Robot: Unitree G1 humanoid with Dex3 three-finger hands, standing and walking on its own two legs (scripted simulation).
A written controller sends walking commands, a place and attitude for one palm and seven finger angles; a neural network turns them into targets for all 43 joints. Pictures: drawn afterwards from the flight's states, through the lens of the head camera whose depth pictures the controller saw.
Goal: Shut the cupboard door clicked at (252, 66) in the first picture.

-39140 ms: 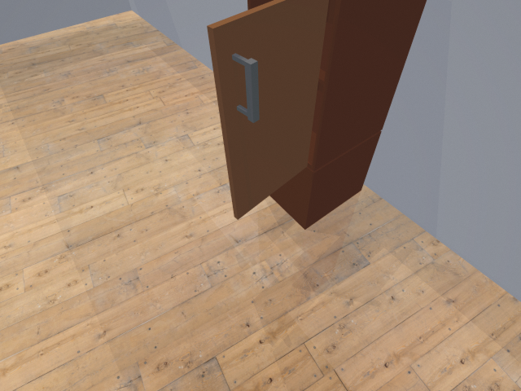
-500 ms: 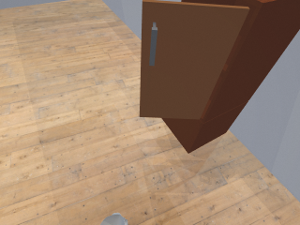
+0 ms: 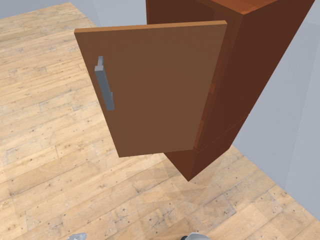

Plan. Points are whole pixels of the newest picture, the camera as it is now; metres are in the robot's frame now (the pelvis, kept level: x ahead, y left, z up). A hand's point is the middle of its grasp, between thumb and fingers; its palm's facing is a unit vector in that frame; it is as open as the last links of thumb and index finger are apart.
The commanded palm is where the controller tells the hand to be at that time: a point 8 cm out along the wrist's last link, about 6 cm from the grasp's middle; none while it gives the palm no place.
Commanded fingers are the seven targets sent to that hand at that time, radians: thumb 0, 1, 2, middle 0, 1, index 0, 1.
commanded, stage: come to a stop and stand still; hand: left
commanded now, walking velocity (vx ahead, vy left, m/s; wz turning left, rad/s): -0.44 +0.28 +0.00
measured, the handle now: (106, 84) +0.47 +0.14 +0.13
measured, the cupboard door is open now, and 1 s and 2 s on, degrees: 60 60 60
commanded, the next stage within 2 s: look again from close up in 1.38 s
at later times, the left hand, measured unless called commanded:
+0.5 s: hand out of the picture +0.08 +0.21 -0.16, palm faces +0.10 -0.96 -0.26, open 7.3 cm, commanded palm none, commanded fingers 0.00 0.90 0.90 -0.20 -0.30 -0.20 -0.30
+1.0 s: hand out of the picture +0.00 +0.24 -0.16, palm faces +0.03 -0.98 -0.20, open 7.4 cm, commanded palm none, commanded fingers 0.00 0.90 0.90 -0.20 -0.30 -0.20 -0.30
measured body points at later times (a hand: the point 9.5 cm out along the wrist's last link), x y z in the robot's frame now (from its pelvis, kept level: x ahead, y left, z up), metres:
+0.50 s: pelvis +0.03 +0.01 +0.01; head +0.07 +0.01 +0.46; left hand +0.07 +0.26 -0.14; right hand +0.18 -0.24 -0.12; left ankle +0.01 +0.14 -0.70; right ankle +0.09 -0.13 -0.73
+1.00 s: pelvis -0.02 +0.07 +0.01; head -0.01 +0.06 +0.46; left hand +0.00 +0.29 -0.14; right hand -0.01 -0.16 -0.15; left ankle +0.00 +0.14 -0.73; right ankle -0.06 -0.06 -0.73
